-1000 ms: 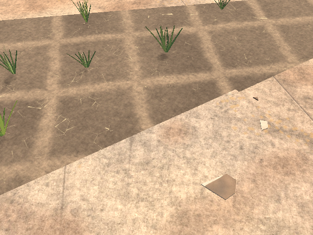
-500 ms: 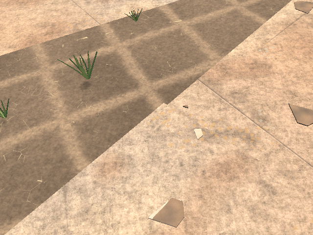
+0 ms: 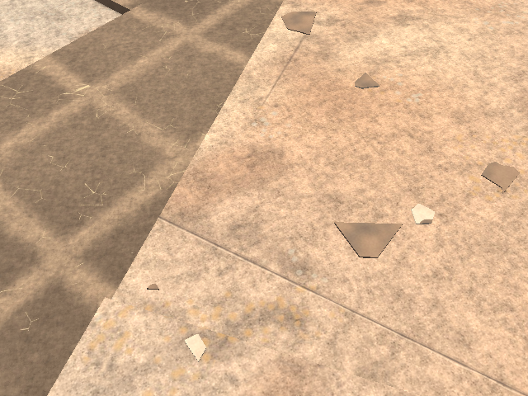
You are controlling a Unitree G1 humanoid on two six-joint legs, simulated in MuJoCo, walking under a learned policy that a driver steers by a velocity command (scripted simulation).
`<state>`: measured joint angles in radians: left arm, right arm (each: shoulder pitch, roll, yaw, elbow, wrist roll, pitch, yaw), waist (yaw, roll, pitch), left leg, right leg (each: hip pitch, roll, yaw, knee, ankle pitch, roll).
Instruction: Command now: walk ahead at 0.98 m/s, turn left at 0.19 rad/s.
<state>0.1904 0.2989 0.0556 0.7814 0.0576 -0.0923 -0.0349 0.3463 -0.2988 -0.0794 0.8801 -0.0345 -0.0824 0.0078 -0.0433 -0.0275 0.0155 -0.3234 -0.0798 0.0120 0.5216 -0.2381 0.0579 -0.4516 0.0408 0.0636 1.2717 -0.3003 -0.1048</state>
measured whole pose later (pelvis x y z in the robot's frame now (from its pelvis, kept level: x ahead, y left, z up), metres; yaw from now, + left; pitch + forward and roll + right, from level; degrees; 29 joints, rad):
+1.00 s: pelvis +0.84 +0.22 -0.05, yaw +31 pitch -1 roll +2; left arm 0.18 0.23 0.01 0.79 0.00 -0.05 -0.05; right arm 0.45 -0.25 -0.03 0.90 0.00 -0.13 0.01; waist -0.03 -0.02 0.06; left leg 0.13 -0.16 0.16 0.26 -0.40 0.13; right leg -0.74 -0.11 -0.01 0.76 0.12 -0.09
